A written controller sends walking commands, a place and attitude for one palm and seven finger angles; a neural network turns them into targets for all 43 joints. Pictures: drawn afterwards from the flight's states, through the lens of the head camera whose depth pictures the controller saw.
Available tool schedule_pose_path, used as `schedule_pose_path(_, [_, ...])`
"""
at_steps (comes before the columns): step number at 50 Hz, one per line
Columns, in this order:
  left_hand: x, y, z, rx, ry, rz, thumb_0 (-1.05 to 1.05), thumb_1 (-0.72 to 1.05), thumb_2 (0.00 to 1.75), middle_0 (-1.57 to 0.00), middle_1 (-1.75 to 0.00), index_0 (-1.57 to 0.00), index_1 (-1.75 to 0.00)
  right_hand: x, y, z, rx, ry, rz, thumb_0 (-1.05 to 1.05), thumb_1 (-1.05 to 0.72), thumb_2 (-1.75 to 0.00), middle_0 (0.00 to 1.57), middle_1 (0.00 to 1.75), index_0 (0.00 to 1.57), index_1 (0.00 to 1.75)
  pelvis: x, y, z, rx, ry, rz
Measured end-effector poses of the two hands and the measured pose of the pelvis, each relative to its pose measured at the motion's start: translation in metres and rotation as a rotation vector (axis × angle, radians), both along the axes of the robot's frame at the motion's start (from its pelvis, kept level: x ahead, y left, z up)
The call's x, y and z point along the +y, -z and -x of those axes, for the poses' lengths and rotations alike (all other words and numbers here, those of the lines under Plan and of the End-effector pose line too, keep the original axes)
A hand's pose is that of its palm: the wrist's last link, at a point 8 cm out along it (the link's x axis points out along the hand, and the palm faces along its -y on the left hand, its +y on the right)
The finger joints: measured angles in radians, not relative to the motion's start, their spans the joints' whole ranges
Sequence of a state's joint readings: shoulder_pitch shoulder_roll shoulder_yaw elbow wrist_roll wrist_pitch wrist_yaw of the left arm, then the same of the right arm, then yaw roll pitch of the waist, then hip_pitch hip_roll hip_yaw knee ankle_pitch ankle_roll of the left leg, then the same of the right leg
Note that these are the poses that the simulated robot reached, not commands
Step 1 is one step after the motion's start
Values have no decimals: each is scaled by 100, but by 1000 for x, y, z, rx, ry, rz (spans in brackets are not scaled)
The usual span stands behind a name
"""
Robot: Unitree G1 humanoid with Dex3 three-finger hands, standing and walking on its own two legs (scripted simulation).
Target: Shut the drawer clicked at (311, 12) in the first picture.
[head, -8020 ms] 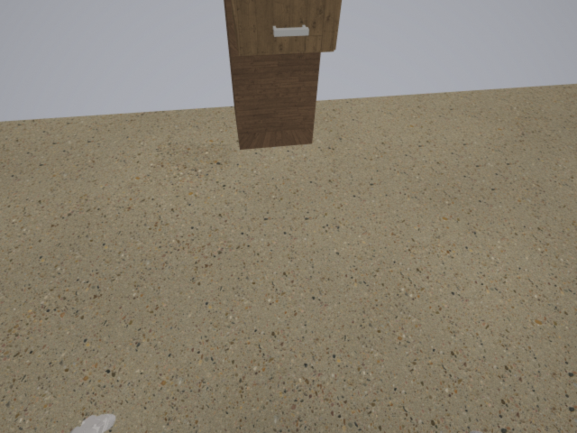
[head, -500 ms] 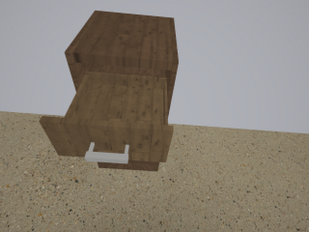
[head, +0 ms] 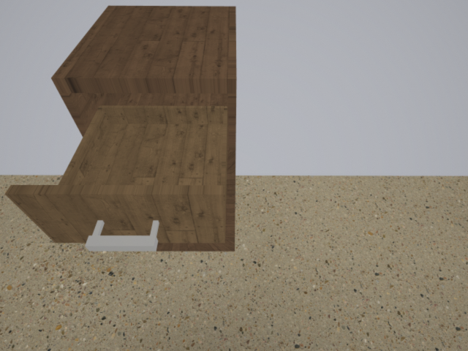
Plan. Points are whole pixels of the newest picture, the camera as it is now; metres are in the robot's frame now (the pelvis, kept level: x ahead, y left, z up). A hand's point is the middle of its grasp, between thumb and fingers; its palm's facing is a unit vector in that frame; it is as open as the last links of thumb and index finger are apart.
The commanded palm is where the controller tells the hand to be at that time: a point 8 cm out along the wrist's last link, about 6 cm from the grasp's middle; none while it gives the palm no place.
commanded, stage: come to a stop and stand still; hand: left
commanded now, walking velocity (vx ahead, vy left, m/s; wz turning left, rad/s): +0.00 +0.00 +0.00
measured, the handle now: (125, 234) +0.32 +0.23 -0.01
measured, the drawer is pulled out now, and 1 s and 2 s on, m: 0.30 0.30 0.30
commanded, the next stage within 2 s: look again from close up in 1.06 s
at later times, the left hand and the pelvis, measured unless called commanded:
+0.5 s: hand out of the picture +0.00 +0.23 -0.17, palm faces +0.00 -0.98 -0.20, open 7.4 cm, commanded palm none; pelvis -0.01 +0.05 +0.01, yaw -2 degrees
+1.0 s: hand out of the picture -0.04 +0.26 -0.17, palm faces -0.04 -0.99 -0.17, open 7.4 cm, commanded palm none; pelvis -0.03 +0.10 +0.01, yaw -3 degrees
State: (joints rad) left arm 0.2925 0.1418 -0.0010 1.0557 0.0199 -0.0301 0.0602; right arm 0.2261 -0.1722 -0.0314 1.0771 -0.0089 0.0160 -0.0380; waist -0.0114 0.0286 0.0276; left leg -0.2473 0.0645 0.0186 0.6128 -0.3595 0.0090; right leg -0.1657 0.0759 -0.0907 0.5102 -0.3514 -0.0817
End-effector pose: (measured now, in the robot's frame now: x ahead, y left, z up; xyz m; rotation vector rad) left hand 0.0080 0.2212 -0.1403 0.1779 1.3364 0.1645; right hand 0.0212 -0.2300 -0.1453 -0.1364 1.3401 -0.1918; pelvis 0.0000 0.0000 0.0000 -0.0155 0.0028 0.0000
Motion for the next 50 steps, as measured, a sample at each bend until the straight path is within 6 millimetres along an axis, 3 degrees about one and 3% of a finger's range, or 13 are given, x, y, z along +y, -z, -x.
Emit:
schedule_pose_path(7, [6, 3, 0, 5, -16, 21, 1, 93, 90, -21, -30, -20, -30, 5, -14, -46, -100, -42, 26, 0, -91, -90, 20, 30, 19, 30, 7, -3, -5, -11, 8, -8])
schedule_pose_path(13, [20, 0, 5, 17, -8, 27, 0, 92, 90, -21, -30, -20, -30, 24, -18, -53, -124, -51, 17, 0, -91, -90, 20, 30, 20, 30, 21, -6, -4, -15, 17, -6])
schedule_pose_path(20, [42, -2, 10, 25, 3, 25, 0, 91, 90, -20, -30, -20, -30, 45, -17, -27, -81, -32, 10, 0, -92, -90, 20, 30, 20, 30, 41, -9, 1, -24, 25, -7])
schedule_pose_path(37, [79, 1, 30, 76, 31, 42, 0, 91, 90, -20, -30, -20, -29, 95, -13, 68, 101, 35, -16, 0, -91, -90, 20, 30, 20, 30, 82, -11, 19, -38, 41, -11])
schedule_pose_path(43, [84, 1, 40, 103, 34, 52, 0, 91, 90, -20, -30, -20, -29, 114, -12, 85, 127, 56, -34, 0, -91, -90, 20, 30, 20, 30, 93, -10, 24, -33, 45, -14])
schedule_pose_path(50, [86, 1, 53, 135, 26, 55, 0, 91, 90, -20, -30, -20, -29, 125, -10, 91, 130, 73, -45, 0, -91, -90, 20, 30, 20, 30, 99, -10, 26, -27, 49, -20])
